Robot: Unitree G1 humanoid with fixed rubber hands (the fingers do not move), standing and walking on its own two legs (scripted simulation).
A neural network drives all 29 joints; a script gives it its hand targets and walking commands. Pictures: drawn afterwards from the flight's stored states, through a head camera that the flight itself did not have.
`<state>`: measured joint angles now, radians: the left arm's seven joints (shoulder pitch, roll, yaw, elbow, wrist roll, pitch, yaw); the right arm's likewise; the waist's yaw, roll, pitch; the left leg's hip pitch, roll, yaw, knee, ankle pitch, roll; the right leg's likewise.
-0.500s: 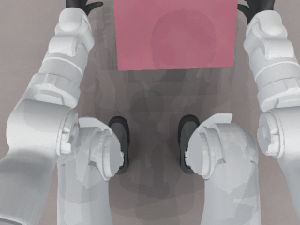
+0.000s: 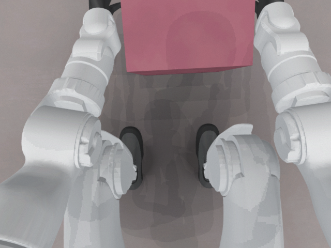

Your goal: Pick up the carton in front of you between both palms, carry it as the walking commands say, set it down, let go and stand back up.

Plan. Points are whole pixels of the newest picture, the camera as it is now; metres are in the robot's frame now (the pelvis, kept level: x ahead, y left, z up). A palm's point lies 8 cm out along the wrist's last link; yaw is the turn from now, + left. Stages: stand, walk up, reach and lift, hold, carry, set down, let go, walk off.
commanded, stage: reach and lift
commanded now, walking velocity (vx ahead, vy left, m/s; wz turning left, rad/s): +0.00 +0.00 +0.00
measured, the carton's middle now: (182, 24) +0.52 -0.05 -0.25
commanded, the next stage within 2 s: none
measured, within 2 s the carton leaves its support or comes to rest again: leaves its support in 0.12 s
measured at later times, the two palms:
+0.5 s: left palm out of the picture +0.51 +0.09 -0.01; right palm out of the picture +0.48 -0.21 -0.01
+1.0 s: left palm out of the picture +0.49 +0.10 +0.14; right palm out of the picture +0.45 -0.20 +0.13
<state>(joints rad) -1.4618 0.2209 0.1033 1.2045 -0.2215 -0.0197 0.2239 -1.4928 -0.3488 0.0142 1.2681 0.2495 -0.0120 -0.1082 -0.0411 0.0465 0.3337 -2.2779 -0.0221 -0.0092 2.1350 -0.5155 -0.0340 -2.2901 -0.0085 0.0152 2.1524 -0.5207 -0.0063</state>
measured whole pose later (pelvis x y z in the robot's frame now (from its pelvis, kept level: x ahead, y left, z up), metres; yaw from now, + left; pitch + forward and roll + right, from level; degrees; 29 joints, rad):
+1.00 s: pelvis +0.04 +0.01 +0.18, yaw -4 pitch +38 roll +1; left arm -0.79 -0.11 0.43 0.60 0.16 0.33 0.10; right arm -0.80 0.00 -0.39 0.63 -0.18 0.36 0.00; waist -0.02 0.04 -0.23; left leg -1.73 -0.09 -0.05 1.58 -0.52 -0.03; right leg -1.75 0.05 0.06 1.56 -0.48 0.03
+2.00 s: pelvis +0.11 +0.01 +0.40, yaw -5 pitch -3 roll +0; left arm -0.30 -0.16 0.30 0.41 0.27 0.58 0.00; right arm -0.28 0.16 -0.28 0.39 -0.28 0.61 0.01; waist -0.01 0.01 -0.05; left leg -0.18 -0.03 -0.08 0.47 -0.24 0.00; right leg -0.20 0.03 0.07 0.46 -0.21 0.01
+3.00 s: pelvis +0.12 +0.01 +0.41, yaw -6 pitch -7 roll +0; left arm -0.25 -0.15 0.22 0.22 0.26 0.70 -0.01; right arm -0.23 0.15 -0.19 0.20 -0.26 0.73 0.01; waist 0.00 0.01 0.02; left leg -0.03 -0.03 -0.08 0.36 -0.21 0.00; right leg -0.05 0.02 0.08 0.34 -0.17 0.01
